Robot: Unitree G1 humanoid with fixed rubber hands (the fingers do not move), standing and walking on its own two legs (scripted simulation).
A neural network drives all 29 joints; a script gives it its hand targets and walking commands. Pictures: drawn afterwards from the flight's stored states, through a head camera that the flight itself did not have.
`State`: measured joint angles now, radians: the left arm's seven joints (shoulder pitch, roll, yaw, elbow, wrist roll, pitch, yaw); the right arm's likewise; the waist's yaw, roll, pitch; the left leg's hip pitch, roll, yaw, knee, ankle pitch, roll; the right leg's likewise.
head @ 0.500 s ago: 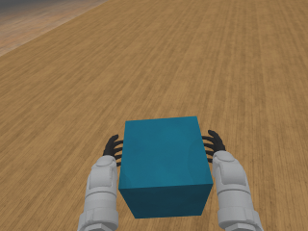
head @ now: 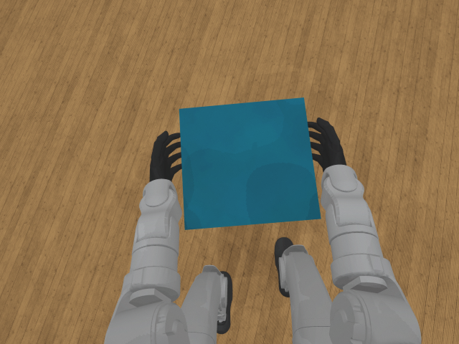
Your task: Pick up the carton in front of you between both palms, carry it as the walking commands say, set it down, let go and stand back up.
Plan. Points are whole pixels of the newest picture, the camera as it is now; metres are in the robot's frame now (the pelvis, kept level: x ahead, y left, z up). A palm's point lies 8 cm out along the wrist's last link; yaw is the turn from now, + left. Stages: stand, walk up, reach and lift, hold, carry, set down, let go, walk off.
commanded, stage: set down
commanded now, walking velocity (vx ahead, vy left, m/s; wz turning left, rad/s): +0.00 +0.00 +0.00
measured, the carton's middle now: (245, 174) +0.40 -0.01 -0.16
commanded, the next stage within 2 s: none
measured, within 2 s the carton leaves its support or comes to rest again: rests again in 1.70 s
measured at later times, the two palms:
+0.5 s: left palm (183, 166) +0.44 +0.13 -0.21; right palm (313, 154) +0.45 -0.17 -0.23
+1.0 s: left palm (196, 169) +0.47 +0.13 -0.37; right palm (299, 158) +0.48 -0.17 -0.38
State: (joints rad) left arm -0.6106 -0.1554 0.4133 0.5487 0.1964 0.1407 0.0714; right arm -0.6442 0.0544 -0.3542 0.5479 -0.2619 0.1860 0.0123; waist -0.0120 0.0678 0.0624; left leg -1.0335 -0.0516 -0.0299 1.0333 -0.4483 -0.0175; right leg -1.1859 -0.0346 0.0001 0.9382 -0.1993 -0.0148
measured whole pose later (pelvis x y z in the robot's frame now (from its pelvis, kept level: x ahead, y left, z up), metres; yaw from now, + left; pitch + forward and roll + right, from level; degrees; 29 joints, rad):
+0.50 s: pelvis -0.01 +0.00 -0.13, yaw +3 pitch +44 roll +5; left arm -0.85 -0.12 0.50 0.57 0.17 0.23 0.09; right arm -0.91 -0.01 -0.39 0.62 -0.26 0.28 0.01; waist -0.01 0.06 -0.16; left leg -1.72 -0.07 0.01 1.56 -0.62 -0.02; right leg -1.91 -0.04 0.05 1.46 -0.33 -0.01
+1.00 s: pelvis -0.04 +0.00 -0.25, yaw +4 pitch +47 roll +5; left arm -1.18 0.02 0.48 0.71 0.10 0.26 0.12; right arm -1.23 -0.14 -0.35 0.75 -0.20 0.30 -0.04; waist -0.02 0.07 0.03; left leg -2.10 -0.10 0.00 1.95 -0.68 -0.04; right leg -2.30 -0.05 0.04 1.80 -0.34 -0.02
